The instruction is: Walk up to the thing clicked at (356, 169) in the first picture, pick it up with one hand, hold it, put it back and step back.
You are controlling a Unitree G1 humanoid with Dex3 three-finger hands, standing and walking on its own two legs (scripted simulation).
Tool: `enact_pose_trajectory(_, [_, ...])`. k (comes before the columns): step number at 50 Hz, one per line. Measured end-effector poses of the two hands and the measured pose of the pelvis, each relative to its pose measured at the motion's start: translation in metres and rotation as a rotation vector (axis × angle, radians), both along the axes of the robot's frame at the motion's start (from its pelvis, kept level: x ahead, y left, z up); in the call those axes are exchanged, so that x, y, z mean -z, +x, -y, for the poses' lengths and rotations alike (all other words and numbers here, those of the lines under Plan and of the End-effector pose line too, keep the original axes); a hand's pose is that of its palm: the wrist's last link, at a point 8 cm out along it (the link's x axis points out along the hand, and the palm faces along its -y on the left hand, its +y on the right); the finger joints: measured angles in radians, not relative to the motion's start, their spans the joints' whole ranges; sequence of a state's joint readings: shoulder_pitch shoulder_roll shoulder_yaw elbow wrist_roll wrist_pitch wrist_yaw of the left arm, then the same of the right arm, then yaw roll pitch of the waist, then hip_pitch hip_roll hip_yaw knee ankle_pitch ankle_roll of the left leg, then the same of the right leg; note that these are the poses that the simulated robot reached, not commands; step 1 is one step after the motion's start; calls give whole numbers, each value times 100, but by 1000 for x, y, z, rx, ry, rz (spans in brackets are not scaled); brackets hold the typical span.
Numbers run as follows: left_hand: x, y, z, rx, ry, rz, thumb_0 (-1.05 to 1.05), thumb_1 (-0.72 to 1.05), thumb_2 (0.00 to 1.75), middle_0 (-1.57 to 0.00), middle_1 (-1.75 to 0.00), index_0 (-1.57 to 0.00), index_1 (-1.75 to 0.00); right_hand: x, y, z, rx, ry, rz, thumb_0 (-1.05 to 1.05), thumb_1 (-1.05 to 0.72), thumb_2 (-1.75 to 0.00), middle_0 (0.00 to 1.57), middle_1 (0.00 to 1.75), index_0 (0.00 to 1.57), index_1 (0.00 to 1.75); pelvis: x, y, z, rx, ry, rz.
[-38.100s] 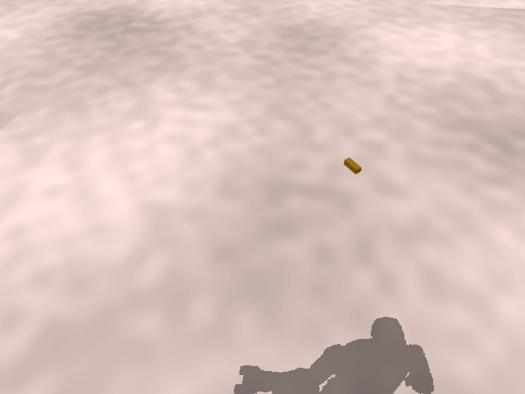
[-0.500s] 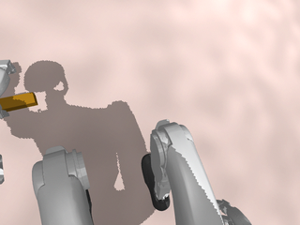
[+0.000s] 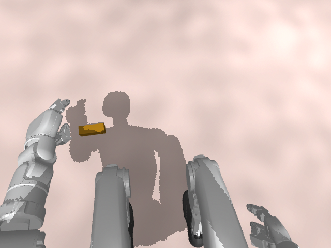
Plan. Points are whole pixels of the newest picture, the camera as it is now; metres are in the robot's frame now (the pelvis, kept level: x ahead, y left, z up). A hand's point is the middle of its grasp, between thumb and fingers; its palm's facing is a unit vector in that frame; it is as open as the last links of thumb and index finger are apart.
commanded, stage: home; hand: left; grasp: from above
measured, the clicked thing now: (92, 129) +0.50 +0.26 -0.42
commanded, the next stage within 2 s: none
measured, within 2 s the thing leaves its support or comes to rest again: neither
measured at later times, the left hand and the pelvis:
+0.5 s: hand (36, 184) +0.27 +0.20 +0.09, palm faces +0.08 -0.96 -0.27, open 7.4 cm; pelvis +0.03 -0.01 +0.18, yaw +4 degrees
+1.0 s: hand out of the picture +0.22 +0.20 +0.24, palm faces +0.15 -0.97 -0.21, open 7.4 cm; pelvis +0.07 +0.00 +0.28, yaw +6 degrees
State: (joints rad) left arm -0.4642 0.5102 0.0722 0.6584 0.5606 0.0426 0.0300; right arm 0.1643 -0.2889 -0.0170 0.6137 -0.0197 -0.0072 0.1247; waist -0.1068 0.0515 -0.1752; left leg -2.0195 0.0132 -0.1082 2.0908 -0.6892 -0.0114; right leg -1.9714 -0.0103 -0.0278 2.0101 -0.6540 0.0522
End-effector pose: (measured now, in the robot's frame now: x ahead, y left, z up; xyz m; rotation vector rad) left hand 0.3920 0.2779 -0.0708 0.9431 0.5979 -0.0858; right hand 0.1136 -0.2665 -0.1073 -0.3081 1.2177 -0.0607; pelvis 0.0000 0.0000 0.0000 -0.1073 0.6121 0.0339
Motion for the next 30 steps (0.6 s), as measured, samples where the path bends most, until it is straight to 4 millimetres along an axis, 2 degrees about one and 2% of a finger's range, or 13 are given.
enact_pose_trajectory(8, [-59, -67, 6, -165, -213, 13, 0, 87, 89, -22, -30, -22, -31, -66, 74, -7, -62, -22, 245, 0, -91, -90, 20, 30, 20, 30, -52, -4, 4, -18, 17, 63])
enact_pose_trajectory(14, [-102, -104, 16, -319, -364, -14, 1, 89, 90, -21, -30, -21, -30, -118, 105, -25, -68, 4, 379, 1, -91, -90, 20, 30, 20, 30, -94, 1, 7, -29, 32, 112])
enact_pose_trajectory(20, [-150, -129, 26, -448, -480, -50, 1, 90, 90, -21, -30, -21, -30, -169, 112, -40, -44, 28, 440, 1, -91, -90, 20, 30, 20, 30, -140, 13, 8, -39, 42, 167])
enact_pose_trajectory(30, [-232, -152, 32, -582, -598, -79, 1, 90, 90, -21, -30, -21, -30, -247, 97, -42, 29, -13, 464, 1, -91, -90, 21, 30, 20, 30, -214, 41, 6, -54, 51, 269])
